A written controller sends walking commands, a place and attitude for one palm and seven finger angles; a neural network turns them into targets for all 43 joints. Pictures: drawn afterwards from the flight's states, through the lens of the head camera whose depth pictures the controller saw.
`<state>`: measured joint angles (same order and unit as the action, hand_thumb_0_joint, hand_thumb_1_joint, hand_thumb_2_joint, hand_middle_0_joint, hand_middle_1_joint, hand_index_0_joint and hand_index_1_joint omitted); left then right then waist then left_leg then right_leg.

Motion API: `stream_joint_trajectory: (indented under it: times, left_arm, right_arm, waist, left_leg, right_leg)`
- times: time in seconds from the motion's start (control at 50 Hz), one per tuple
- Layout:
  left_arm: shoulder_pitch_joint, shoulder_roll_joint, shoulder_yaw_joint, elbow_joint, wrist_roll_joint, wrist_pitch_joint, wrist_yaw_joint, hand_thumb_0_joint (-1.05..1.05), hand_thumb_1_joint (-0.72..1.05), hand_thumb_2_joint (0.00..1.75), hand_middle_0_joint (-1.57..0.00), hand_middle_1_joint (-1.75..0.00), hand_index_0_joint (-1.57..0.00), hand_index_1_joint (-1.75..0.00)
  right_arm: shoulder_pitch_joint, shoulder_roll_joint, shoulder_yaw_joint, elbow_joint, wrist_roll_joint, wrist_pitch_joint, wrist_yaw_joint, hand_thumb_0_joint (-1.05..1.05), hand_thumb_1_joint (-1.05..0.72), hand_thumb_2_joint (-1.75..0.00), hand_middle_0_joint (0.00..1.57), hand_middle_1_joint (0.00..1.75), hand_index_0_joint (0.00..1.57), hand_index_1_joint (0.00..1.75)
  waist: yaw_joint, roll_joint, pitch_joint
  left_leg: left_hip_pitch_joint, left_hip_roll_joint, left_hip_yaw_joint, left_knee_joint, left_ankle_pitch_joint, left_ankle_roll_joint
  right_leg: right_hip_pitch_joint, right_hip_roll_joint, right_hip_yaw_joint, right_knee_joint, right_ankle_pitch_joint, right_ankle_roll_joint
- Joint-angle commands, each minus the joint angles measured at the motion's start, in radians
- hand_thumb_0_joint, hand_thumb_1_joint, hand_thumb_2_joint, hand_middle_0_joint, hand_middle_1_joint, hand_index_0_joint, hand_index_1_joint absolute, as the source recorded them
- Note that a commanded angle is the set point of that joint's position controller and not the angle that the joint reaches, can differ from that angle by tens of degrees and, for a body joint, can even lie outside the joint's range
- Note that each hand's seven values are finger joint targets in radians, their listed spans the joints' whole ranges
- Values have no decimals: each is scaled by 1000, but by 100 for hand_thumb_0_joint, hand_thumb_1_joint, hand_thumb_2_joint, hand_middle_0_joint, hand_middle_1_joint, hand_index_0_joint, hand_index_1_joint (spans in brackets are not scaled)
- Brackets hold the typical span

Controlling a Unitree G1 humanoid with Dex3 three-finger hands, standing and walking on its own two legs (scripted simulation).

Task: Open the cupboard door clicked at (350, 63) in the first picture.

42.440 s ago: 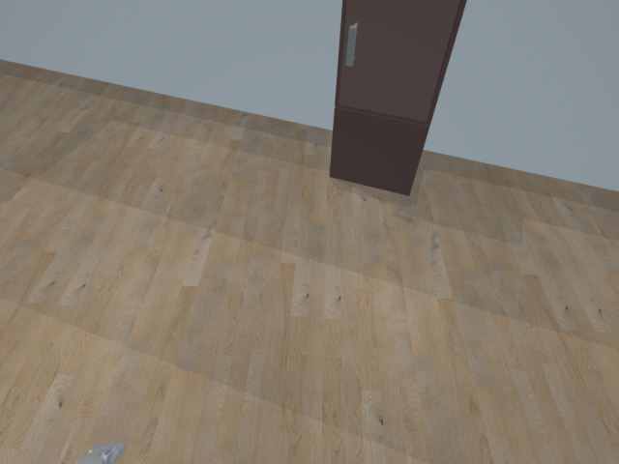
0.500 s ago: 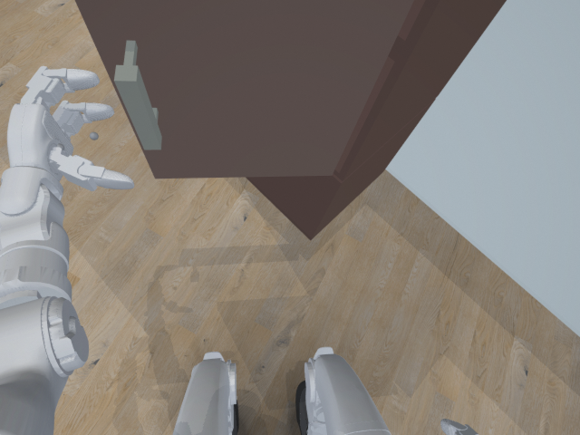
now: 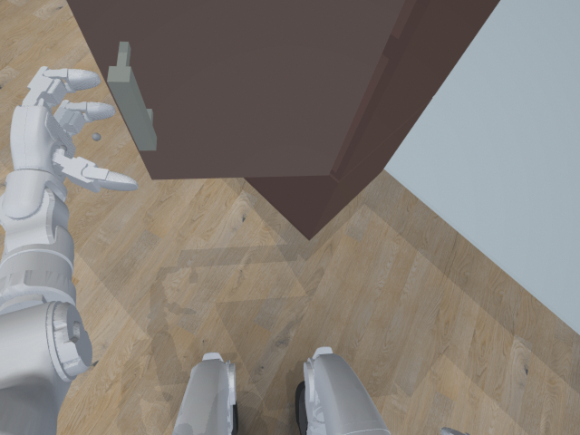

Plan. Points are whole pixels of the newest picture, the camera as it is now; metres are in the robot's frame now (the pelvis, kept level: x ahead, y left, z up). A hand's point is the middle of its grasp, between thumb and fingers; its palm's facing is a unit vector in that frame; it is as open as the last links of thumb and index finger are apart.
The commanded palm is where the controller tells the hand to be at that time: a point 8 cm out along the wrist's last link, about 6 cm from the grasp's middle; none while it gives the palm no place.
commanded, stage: slide the fingers in behind the handle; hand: left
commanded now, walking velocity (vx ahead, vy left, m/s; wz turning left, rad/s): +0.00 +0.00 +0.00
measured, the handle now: (136, 100) +0.55 +0.19 +0.05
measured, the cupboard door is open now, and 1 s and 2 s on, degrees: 50 50 50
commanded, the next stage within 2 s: close the thumb around the handle in 1.40 s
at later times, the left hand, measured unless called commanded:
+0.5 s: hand (128, 133) +0.50 +0.19 +0.04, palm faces +0.04 -1.00 -0.01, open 14.0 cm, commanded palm +0.47 +0.23 +0.04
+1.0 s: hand (154, 134) +0.49 +0.16 +0.04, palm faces +0.07 -1.00 -0.01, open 14.0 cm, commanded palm +0.47 +0.20 +0.04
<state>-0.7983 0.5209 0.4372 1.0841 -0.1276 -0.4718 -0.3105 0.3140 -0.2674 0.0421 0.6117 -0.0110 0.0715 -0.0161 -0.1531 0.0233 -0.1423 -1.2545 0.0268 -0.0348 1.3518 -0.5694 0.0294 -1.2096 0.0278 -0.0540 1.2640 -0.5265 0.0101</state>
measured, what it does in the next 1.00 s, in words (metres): stands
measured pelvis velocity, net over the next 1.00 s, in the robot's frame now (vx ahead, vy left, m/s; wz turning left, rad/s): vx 0.00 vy -0.01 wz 0.01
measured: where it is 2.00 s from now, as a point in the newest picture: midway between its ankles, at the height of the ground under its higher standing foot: outside the picture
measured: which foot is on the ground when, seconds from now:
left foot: down 0.00-1.00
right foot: down 0.00-1.00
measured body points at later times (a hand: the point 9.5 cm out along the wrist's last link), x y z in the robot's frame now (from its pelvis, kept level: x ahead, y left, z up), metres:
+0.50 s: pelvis +0.00 +0.00 +0.00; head +0.15 +0.03 +0.42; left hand +0.49 +0.25 +0.04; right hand +0.05 -0.26 -0.11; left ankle +0.02 +0.10 -0.61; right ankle +0.03 -0.13 -0.61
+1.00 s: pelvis +0.00 -0.01 +0.00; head +0.15 +0.02 +0.43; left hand +0.49 +0.21 +0.04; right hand +0.05 -0.27 -0.11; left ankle +0.02 +0.10 -0.61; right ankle +0.03 -0.13 -0.61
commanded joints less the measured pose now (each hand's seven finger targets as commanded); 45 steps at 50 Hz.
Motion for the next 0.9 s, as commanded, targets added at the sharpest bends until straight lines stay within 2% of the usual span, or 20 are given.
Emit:
stream_joint_trajectory:
  times: [0.0,0.04,0.1,0.16,0.24,0.26,0.32,0.34,0.36,0.4,0.5,0.54,0.58,0.66,0.68,0.7,0.76,0.78,0.84,0.88]
  left_arm:
    - [-367,239,20,-188,-10,-43,4,0,-50,30,-30,-120,-30,-120]
    - [-359,267,43,-228,-9,-47,12,0,-50,30,-30,-120,-30,-120]
    - [-388,192,-12,-245,-10,-54,25,0,-50,30,-30,-120,-30,-120]
    - [-399,207,5,-233,-9,-64,42,0,-50,30,-30,-120,-30,-120]
    - [-427,141,-49,-197,1,-62,57,0,-50,30,-30,-120,-30,-120]
    - [-433,165,-33,-196,9,-63,64,0,-50,30,-30,-120,-30,-120]
    - [-421,144,-39,-189,11,-61,78,0,-50,30,-30,-120,-30,-120]
    - [-430,160,-27,-193,9,-67,83,0,-50,30,-30,-120,-30,-120]
    - [-417,171,-18,-200,15,-71,86,0,-50,30,-30,-120,-30,-120]
    - [-405,145,-27,-224,11,-78,96,0,-50,30,-30,-120,-30,-120]
    - [-375,141,-26,-187,24,-71,118,0,-50,30,-30,-120,-30,-120]
    - [-397,142,-25,-217,23,-79,124,0,-50,30,-30,-120,-30,-120]
    - [-408,113,-45,-235,22,-90,128,0,-50,30,-30,-120,-30,-120]
    - [-413,88,-65,-216,23,-97,134,0,-50,30,-30,-120,-30,-120]
    - [-426,65,-85,-215,24,-96,137,0,-50,30,-30,-120,-30,-120]
    - [-418,79,-71,-220,26,-97,140,0,-50,30,-30,-120,-30,-120]
    - [-421,41,-94,-231,25,-98,153,0,-50,30,-30,-120,-30,-120]
    - [-397,53,-80,-222,28,-98,159,0,-50,30,-30,-120,-30,-120]
    - [-415,15,-108,-216,31,-100,175,0,-50,30,-30,-120,-30,-120]
    - [-424,16,-107,-194,41,-100,191,0,-50,30,-30,-120,-30,-120]
  right_arm:
    - [156,-191,-72,-51,1,-14,-10,0,-90,-90,20,30,20,30]
    - [160,-192,-73,-59,1,-13,-10,0,-90,-90,20,30,20,30]
    - [149,-182,-75,-56,-1,-17,-4,0,-90,-90,20,30,20,30]
    - [157,-188,-78,-47,-2,-18,-6,0,-90,-90,20,30,20,30]
    - [161,-183,-77,-41,-5,-20,-3,0,-90,-90,20,30,20,30]
    - [162,-188,-78,-37,-7,-18,-5,0,-90,-90,20,30,20,30]
    - [159,-183,-78,-45,-10,-17,0,0,-90,-90,20,30,20,30]
    - [164,-183,-77,-43,-12,-18,0,0,-90,-90,20,30,20,30]
    - [161,-184,-78,-47,-11,-16,0,0,-90,-90,20,30,20,30]
    - [158,-177,-79,-52,-13,-16,6,0,-90,-90,20,30,20,30]
    - [161,-172,-77,-58,-11,-5,10,0,-90,-90,20,30,20,30]
    - [165,-172,-78,-61,-13,-7,10,0,-90,-90,20,30,20,30]
    - [158,-168,-82,-58,-13,-7,11,0,-90,-90,20,30,20,30]
    - [161,-170,-83,-49,-14,-7,13,0,-90,-90,20,30,20,30]
    - [160,-167,-84,-45,-15,-7,13,0,-90,-90,20,30,20,30]
    - [163,-168,-86,-46,-16,-6,13,0,-90,-90,20,30,20,30]
    - [162,-164,-87,-46,-18,-7,16,0,-90,-90,20,30,20,30]
    - [164,-164,-89,-47,-18,-4,17,0,-90,-90,20,30,20,30]
    - [164,-161,-88,-47,-20,-2,19,0,-90,-90,20,30,20,30]
    - [157,-160,-86,-46,-20,-1,22,0,-90,-90,20,30,20,30]
  waist:
    - [-2,144,-509]
    - [10,149,-543]
    - [-2,177,-524]
    - [-14,123,-518]
    - [-29,151,-476]
    - [-26,137,-490]
    - [-19,141,-506]
    - [-21,138,-513]
    - [-7,150,-538]
    - [-1,155,-564]
    - [-9,96,-512]
    - [-7,114,-527]
    - [-10,119,-549]
    - [-18,104,-516]
    - [-28,119,-511]
    - [-16,116,-520]
    - [-17,130,-542]
    - [-5,131,-538]
    - [-26,100,-514]
    - [-25,94,-483]
  left_leg:
    - [437,1,-44,-163,397,-7]
    - [461,2,-46,-164,423,-8]
    - [489,5,-52,-171,419,-14]
    - [467,4,-53,-166,411,-10]
    - [478,3,-62,-174,381,-14]
    - [477,6,-64,-172,382,-15]
    - [468,0,-57,-171,381,-14]
    - [477,0,-60,-169,397,-14]
    - [482,0,-56,-169,410,-18]
    - [499,-1,-52,-166,439,-18]
    - [422,-4,-38,-167,402,-10]
    - [438,-4,-40,-168,412,-11]
    - [456,-4,-37,-165,416,-12]
    - [448,-4,-43,-171,391,-14]
    - [451,-6,-38,-168,389,-12]
    - [453,-6,-40,-171,394,-14]
    - [485,-7,-41,-174,417,-16]
    - [488,-6,-42,-177,430,-19]
    - [467,-7,-40,-172,412,-15]
    - [430,-11,-36,-177,361,-13]
  right_leg:
    - [190,16,10,-139,271,-36]
    - [200,18,11,-131,286,-40]
    - [167,18,4,-137,268,-38]
    - [180,19,7,-139,274,-36]
    - [122,18,-3,-138,234,-40]
    - [126,15,-2,-135,236,-38]
    - [143,14,1,-137,240,-38]
    - [145,16,-1,-133,249,-40]
    - [155,14,3,-129,258,-41]
    - [174,14,3,-129,282,-39]
    - [216,16,10,-134,296,-34]
    - [214,16,12,-129,301,-36]
    - [216,15,13,-133,306,-35]
    - [198,15,10,-137,282,-35]
    - [193,15,13,-142,286,-34]
    - [202,14,11,-139,287,-37]
    - [194,13,7,-138,296,-37]
    - [201,13,4,-136,304,-39]
    - [192,14,7,-138,300,-36]
    - [193,13,9,-144,266,-34]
